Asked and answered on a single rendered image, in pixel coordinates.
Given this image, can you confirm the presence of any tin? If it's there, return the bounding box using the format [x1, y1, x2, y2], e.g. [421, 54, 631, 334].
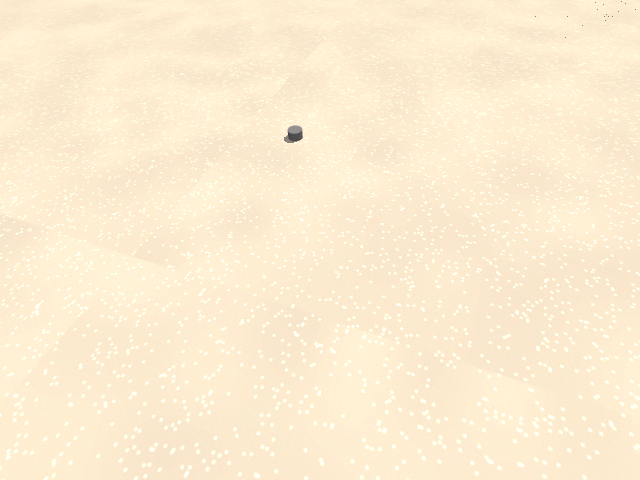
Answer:
[288, 125, 303, 141]

